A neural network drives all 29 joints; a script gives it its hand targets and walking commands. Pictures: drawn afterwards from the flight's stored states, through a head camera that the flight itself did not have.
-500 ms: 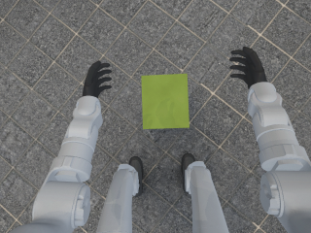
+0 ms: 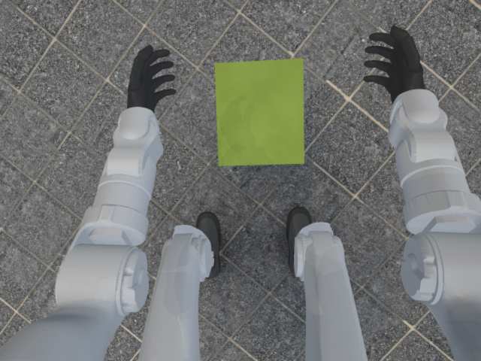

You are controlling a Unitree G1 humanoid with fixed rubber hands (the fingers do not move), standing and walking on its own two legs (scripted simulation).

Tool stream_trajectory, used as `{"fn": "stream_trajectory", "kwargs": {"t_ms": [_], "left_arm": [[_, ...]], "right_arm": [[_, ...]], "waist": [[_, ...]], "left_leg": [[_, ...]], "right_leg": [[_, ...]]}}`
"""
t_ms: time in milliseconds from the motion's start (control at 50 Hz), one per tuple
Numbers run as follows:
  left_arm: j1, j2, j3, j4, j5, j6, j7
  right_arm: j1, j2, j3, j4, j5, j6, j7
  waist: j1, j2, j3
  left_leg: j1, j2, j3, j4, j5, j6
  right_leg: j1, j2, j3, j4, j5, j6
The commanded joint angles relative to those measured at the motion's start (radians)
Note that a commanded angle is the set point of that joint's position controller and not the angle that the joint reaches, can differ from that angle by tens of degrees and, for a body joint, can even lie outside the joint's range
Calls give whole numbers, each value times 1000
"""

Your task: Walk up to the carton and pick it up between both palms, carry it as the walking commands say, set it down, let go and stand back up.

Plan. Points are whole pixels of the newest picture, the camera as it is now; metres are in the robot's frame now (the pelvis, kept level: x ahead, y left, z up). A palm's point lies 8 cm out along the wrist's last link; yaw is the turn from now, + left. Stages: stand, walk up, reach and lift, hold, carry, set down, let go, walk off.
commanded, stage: reach and lift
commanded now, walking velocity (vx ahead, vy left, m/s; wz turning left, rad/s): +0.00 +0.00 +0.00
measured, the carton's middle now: (259, 119) +0.49 -0.03 -0.50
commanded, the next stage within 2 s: none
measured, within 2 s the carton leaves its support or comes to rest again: neither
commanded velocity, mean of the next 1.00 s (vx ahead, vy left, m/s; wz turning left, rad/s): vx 0.00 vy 0.00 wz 0.00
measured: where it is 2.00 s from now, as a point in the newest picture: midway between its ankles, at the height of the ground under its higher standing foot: (253, 254)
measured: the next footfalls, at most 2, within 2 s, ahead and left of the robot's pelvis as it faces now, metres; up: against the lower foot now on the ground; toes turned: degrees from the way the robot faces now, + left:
none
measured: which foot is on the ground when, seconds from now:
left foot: down 0.00-1.00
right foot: down 0.00-1.00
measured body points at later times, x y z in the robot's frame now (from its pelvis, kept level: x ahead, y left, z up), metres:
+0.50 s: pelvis -0.04 +0.00 -0.14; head +0.34 -0.03 +0.09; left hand +0.48 +0.15 -0.34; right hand +0.50 -0.22 -0.33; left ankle +0.09 +0.14 -0.56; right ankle +0.09 -0.13 -0.56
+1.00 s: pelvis -0.04 +0.00 -0.21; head +0.34 -0.04 +0.01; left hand +0.50 +0.14 -0.41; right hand +0.49 -0.23 -0.44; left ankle +0.09 +0.14 -0.56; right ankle +0.09 -0.13 -0.56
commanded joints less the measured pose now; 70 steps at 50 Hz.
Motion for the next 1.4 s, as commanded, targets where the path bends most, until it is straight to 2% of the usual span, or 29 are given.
{"fn": "stream_trajectory", "kwargs": {"t_ms": [0, 20, 100, 120, 160, 280, 300, 320, 380, 420, 460, 500, 560, 620, 640, 720, 760, 780, 820, 860, 940, 1000, 1040, 1160, 1220, 1240, 1320, 1360, 1380], "left_arm": [[-434, 101, 84, -244, -51, -25, 42], [-422, 128, 98, -158, -31, -8, 56], [-477, 124, 63, -63, -84, 26, 60], [-521, 112, 19, -180, -80, 23, 67], [-528, 145, -8, -191, -103, 38, 87], [-626, 205, -65, -303, -159, 66, 112], [-639, 262, -45, -344, -145, 64, 115], [-670, 234, -100, -451, -205, 74, 122], [-620, 258, -54, -148, -151, 86, 109], [-685, 248, -58, -305, -164, 49, 116], [-723, 219, -103, -179, -204, 29, 97], [-701, 206, -114, 17, -163, 22, 71], [-665, 190, -96, 110, -122, -2, 57], [-712, 179, -135, 49, -154, -32, 59], [-693, 213, -105, 147, -127, -30, 54], [-762, 242, -122, 18, -142, -47, 59], [-740, 175, -168, 119, -207, -58, 46], [-692, 161, -154, 263, -184, -44, 33], [-683, 109, -167, 300, -202, -33, 20], [-695, 180, -100, 268, -184, -54, 22], [-673, 215, -97, 283, -201, -83, 26], [-659, 225, -112, 281, -223, -85, 26], [-628, 201, -117, 324, -198, -85, 22], [-610, 213, -94, 338, -186, -88, 21], [-668, 160, -161, 299, -239, -90, 17], [-667, 173, -154, 306, -223, -90, 25], [-686, 104, -192, 306, -232, -83, 14], [-682, 139, -141, 315, -205, -96, 18], [-704, 127, -181, 246, -237, -107, 18]], "right_arm": [[-457, -221, -38, -257, 149, -43, -57], [-431, -221, -49, -116, 134, -24, -64], [-535, -218, 6, -103, 154, 1, -83], [-569, -268, -13, -215, 176, -12, -85], [-551, -196, 64, -112, 237, 23, -77], [-601, -260, 83, -148, 246, 53, -116], [-637, -254, 108, -247, 293, 50, -116], [-681, -294, 111, -363, 305, 53, -128], [-679, -261, 134, -149, 290, 74, -130], [-675, -291, 103, -188, 245, 38, -126], [-717, -284, 114, -112, 231, 30, -128], [-660, -236, 111, 182, 220, 28, -99], [-633, -223, 104, 213, 218, -12, -70], [-688, -243, 101, 87, 245, -59, -64], [-704, -256, 137, 168, 261, -55, -59], [-715, -308, 89, 87, 225, -70, -77], [-700, -256, 131, 170, 232, -75, -77], [-698, -222, 193, 237, 266, -66, -59], [-703, -275, 152, 183, 226, -86, -53], [-792, -278, 174, 73, 246, -106, -59], [-751, -194, 258, 166, 310, -91, -43], [-726, -230, 228, 79, 296, -95, -52], [-683, -233, 209, 185, 277, -89, -52], [-702, -210, 220, 147, 303, -88, -45], [-721, -214, 229, 149, 289, -90, -54], [-719, -176, 261, 165, 323, -84, -48], [-716, -194, 225, 167, 295, -88, -43], [-776, -148, 276, 114, 318, -94, -39], [-741, -136, 286, 104, 311, -95, -47]], "waist": [[-9, -38, -1377], [22, -8, -1275], [-2, -82, -1132], [-10, 5, -1288], [28, -22, -1296], [-17, -14, -1557], [40, -25, -1673], [-20, -50, -1794], [46, -63, -1396], [5, -25, -1482], [-36, -91, -1317], [-22, -42, -989], [-15, -35, -887], [-57, -37, -958], [-4, -31, -854], [-52, -22, -1050], [-87, -48, -972], [-33, -20, -841], [-107, -75, -815], [-30, -113, -828], [30, -140, -900], [-16, -150, -926], [-49, -129, -844], [-2, -114, -846], [-62, -126, -879], [-22, -149, -882], [-68, -88, -863], [6, -133, -858], [-42, -149, -907]], "left_leg": [[434, -160, 37, 176, 283, -2], [425, -160, 30, 160, 189, -13], [228, -148, 47, 261, -6, -3], [344, -157, 53, 274, 62, -10], [334, -144, 23, 282, 88, -2], [460, -141, 68, 413, 96, -11], [532, -139, 70, 440, 133, 3], [591, -143, 58, 464, 223, -1], [331, -123, 85, 513, 64, 14], [350, -134, 90, 542, 130, -8], [241, -114, 54, 555, 84, 3], [123, -112, 50, 550, -58, -2], [110, -116, 39, 591, -11, -8], [193, -118, 0, 626, 143, -9], [83, -110, 18, 636, 71, -7], [185, -113, 11, 683, 137, -27], [73, -114, 12, 696, 111, -22], [22, -110, 29, 699, 33, -18], [34, -113, -6, 704, 36, -17], [-17, -112, 10, 738, 87, -4], [-4, -102, 27, 767, 137, 4], [-2, -89, 17, 780, 168, 0], [-47, -104, 34, 759, 95, -2], [-66, -101, 34, 753, 92, 2], [-34, -104, 31, 764, 88, -5], [-29, -102, 31, 757, 91, -3], [0, -111, 21, 742, 75, -13], [-6, -119, 43, 765, 92, -1], [-23, -109, 40, 775, 145, -8]], "right_leg": [[561, 79, -80, 101, 302, 2], [480, 85, -114, 132, 180, 3], [439, 62, -94, 181, 20, 0], [480, 64, -107, 218, 97, -9], [473, 70, -112, 280, 115, -13], [627, 42, -102, 352, 128, -24], [684, 39, -99, 373, 159, -16], [759, 44, -111, 403, 261, -22], [576, 32, -98, 434, 117, -12], [624, 31, -76, 460, 201, -21], [534, 20, -89, 496, 170, -26], [321, 10, -96, 501, -24, -23], [219, -1, -89, 525, -1, -14], [197, 10, -110, 580, 127, -4], [160, 7, -82, 567, 72, -3], [263, -5, -94, 607, 142, -1], [291, -8, -88, 629, 157, 1], [210, -6, -82, 617, 69, 9], [173, -16, -113, 635, 69, 8], [231, -3, -82, 647, 133, 14], [264, -13, -55, 663, 182, 24], [286, 3, -66, 659, 228, 24], [239, 4, -82, 654, 167, 23], [225, 10, -68, 656, 173, 24], [268, 8, -72, 655, 164, 13], [238, 7, -81, 656, 160, 27], [204, 16, -93, 652, 137, 14], [241, 13, -80, 643, 151, 19], [280, 18, -78, 662, 225, 24]]}}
